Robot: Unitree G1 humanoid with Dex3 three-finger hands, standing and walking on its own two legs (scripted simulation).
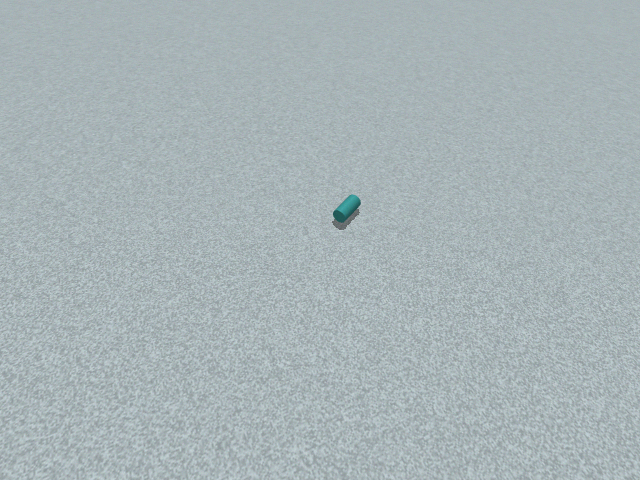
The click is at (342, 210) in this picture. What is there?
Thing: lying can
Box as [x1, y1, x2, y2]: [333, 195, 360, 222]
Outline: 355,195 350,195 333,212 334,217 338,221 344,221 360,204 359,199
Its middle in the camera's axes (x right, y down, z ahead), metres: +0.13 -0.13 +1.76
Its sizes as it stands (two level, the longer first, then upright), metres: 0.133 0.068 0.068
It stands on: the floor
